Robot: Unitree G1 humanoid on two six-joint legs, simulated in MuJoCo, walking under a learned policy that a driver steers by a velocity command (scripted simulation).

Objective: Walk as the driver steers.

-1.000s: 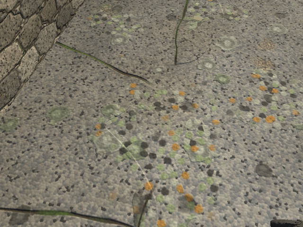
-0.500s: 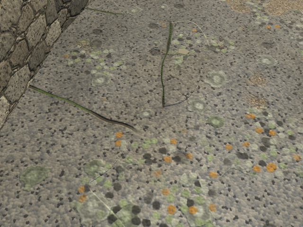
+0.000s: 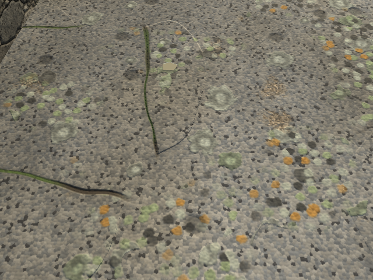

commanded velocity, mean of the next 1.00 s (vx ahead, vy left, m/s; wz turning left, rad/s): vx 0.02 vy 0.00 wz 0.01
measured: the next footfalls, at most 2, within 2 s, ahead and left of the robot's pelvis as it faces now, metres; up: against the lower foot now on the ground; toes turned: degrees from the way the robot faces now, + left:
left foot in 0.10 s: +0.14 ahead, +0.15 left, +0.00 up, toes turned -10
right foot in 0.46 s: +0.05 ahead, -0.11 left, +0.00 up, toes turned -9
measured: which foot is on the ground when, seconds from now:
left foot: up 0.00-0.08, down 0.10-0.50, up 0.52-0.80, down 0.82-1.00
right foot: down 0.00-0.10, up 0.12-0.44, down 0.46-0.82, up 0.84-1.00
